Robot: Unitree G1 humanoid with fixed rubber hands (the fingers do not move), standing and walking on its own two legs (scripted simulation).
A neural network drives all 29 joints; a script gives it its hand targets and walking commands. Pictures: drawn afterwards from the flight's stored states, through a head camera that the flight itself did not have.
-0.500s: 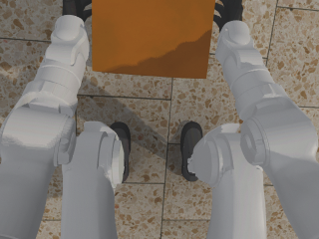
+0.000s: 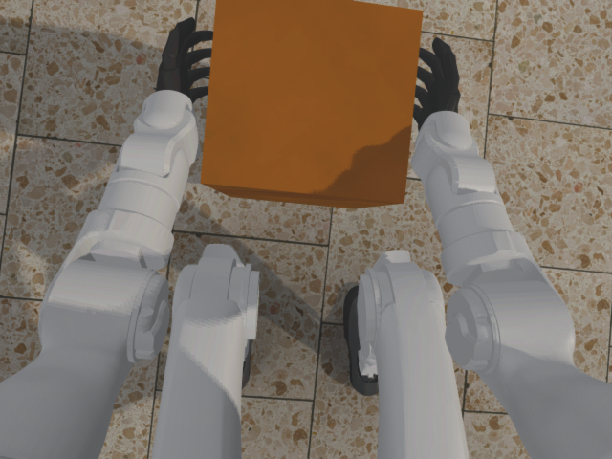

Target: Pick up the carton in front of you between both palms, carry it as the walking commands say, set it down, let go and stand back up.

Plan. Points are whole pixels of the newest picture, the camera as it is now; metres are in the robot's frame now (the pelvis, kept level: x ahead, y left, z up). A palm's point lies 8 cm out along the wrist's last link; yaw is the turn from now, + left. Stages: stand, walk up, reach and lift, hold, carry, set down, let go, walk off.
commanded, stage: reach and lift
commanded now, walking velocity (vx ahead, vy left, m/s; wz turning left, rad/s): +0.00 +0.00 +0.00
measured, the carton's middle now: (304, 125) +0.50 +0.02 -0.17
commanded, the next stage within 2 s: none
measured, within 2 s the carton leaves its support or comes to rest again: neither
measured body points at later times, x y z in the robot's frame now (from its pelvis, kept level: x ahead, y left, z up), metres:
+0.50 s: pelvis +0.02 -0.01 +0.13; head +0.25 +0.01 +0.52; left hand +0.48 +0.18 +0.06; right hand +0.49 -0.12 +0.07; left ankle +0.12 +0.12 -0.36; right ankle +0.12 -0.13 -0.36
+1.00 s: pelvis +0.07 -0.01 +0.27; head +0.18 +0.01 +0.71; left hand +0.44 +0.17 +0.23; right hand +0.46 -0.13 +0.24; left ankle +0.12 +0.12 -0.36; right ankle +0.12 -0.13 -0.36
